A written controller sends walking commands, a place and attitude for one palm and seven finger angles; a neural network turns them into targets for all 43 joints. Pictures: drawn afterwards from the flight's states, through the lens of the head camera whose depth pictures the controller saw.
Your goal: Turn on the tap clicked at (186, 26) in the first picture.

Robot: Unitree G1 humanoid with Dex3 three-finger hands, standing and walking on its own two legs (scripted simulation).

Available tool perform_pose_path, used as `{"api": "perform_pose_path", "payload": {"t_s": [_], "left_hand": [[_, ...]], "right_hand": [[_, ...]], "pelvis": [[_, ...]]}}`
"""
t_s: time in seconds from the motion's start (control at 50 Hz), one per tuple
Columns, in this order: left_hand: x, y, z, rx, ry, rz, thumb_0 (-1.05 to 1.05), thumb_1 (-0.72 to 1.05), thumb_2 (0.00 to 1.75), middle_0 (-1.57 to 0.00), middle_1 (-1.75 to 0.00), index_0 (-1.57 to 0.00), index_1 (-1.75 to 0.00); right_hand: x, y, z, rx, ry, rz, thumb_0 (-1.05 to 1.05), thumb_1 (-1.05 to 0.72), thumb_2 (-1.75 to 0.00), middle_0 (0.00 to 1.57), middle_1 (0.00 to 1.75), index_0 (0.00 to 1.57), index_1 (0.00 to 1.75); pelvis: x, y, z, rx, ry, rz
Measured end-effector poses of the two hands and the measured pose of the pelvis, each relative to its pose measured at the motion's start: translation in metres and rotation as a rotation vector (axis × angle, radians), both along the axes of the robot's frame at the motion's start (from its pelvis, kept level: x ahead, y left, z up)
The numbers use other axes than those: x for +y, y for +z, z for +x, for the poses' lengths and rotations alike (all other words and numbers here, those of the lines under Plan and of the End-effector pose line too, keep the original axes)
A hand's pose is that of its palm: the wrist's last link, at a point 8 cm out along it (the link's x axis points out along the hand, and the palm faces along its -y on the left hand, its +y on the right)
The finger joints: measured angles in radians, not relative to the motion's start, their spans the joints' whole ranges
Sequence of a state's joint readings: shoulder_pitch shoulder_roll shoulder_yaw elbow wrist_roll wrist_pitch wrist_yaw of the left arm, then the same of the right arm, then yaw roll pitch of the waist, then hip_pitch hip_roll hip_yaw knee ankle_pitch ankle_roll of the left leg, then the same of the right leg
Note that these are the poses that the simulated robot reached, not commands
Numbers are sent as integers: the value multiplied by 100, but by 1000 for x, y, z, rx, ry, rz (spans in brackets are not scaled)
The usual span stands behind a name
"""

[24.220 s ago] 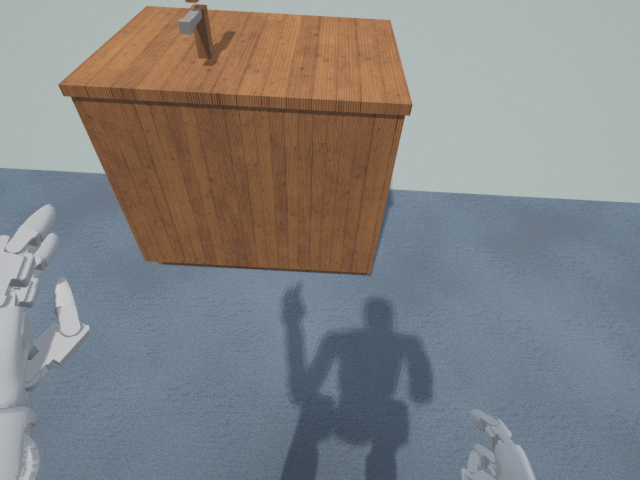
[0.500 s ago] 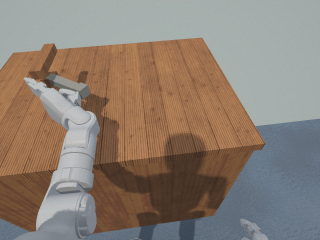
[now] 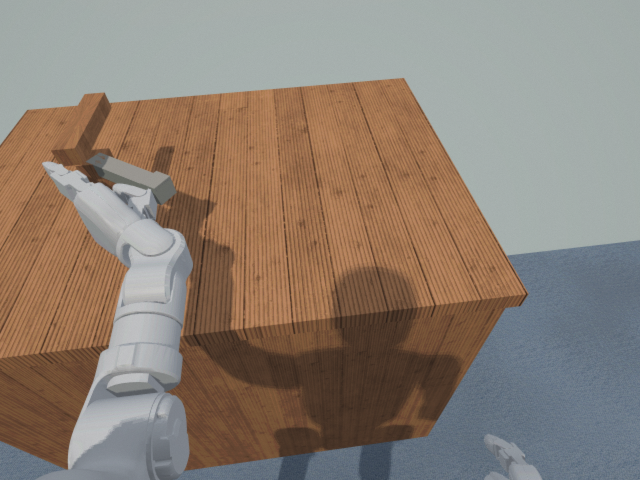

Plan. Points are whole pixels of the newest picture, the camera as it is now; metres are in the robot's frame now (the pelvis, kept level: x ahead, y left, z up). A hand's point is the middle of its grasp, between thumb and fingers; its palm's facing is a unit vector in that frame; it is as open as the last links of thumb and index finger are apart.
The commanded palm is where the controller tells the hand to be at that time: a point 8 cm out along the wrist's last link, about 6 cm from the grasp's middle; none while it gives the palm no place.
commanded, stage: push the lever round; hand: left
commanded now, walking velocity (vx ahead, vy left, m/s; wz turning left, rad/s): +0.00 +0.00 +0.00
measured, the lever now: (158, 188) +0.42 +0.25 +0.16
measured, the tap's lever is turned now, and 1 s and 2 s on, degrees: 55 55 55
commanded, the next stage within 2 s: none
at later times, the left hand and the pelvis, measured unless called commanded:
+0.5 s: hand (149, 196) +0.41 +0.26 +0.15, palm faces +0.84 -0.54 -0.06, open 8.6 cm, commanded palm +0.39 +0.24 +0.15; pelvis +0.00 +0.00 +0.00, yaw +0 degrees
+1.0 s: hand (149, 196) +0.41 +0.26 +0.15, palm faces +0.84 -0.54 -0.06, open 8.6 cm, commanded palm +0.39 +0.24 +0.15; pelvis -0.01 +0.00 +0.00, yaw +0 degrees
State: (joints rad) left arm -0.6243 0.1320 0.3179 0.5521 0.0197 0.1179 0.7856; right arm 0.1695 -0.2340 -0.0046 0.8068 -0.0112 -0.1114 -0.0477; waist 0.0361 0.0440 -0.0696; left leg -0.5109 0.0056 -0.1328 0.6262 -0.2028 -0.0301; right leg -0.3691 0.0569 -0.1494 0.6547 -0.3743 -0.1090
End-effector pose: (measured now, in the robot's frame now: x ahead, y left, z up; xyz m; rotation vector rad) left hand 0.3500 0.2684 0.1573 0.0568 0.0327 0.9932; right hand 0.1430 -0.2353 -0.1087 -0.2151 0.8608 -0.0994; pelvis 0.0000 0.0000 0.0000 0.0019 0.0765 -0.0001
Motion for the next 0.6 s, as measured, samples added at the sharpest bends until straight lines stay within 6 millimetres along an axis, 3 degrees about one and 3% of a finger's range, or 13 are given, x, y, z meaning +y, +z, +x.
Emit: {"api": "perform_pose_path", "payload": {"t_s": [0.6], "left_hand": [[0,0,0,-2,1,-3,2,90,90,-15,-15,0,0]], "right_hand": [[-4,-2,-6,10,-3,3,1,-90,-90,20,30,21,30]], "pelvis": [[-3,-1,0,6,1,1]]}}
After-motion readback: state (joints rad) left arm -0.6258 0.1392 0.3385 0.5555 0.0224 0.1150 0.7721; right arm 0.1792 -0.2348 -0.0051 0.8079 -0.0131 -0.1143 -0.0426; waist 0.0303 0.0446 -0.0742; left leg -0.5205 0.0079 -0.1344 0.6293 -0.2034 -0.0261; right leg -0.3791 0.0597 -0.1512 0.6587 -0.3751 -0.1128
